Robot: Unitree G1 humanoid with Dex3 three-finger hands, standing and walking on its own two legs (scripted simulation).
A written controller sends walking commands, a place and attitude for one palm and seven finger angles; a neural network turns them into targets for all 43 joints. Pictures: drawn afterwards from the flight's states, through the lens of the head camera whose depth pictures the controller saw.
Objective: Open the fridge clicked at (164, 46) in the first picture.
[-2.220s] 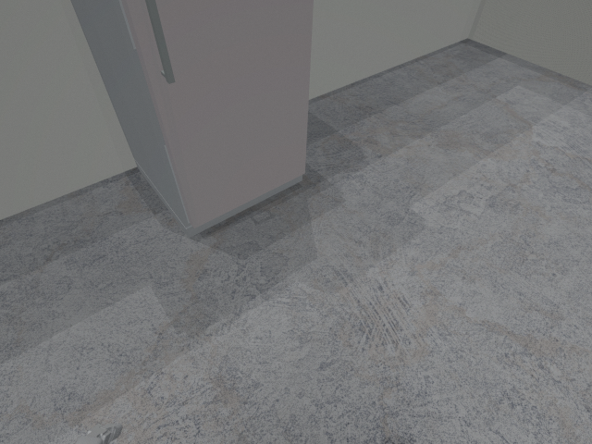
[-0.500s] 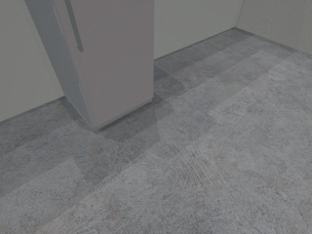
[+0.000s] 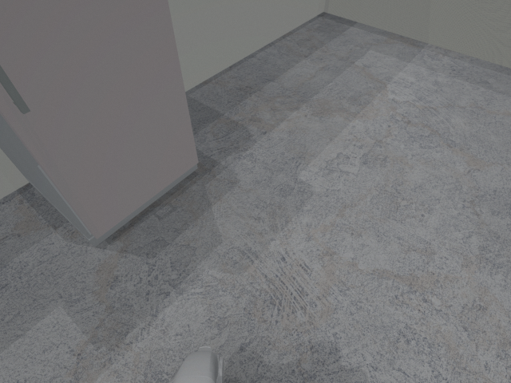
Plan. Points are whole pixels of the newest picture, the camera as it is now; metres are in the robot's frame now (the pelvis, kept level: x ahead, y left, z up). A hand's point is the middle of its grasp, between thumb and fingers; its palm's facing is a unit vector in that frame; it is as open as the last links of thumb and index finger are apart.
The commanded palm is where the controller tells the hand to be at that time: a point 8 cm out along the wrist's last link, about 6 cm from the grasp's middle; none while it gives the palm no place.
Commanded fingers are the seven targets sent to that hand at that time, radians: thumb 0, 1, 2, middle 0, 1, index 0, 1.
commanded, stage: walk to a spot facing it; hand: left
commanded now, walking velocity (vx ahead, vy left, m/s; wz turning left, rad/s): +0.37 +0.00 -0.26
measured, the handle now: out of the picture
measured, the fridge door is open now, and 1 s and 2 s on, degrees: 0 0 0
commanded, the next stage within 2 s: turn to face it in 0.76 s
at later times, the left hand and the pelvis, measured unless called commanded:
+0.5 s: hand (162, 276) +0.34 +0.24 -0.17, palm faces -0.17 -0.97 -0.18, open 7.4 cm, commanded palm none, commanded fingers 0.00 0.90 0.90 -0.20 -0.30 -0.20 -0.30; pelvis +0.22 +0.07 +0.00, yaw -13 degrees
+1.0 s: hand (230, 201) +0.56 +0.12 -0.17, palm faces -0.43 -0.87 -0.25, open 7.3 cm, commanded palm none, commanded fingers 0.00 0.90 0.90 -0.20 -0.30 -0.20 -0.30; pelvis +0.41 -0.03 +0.00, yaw -27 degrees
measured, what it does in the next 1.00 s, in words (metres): walks ahead, turning right: left foot, then right foot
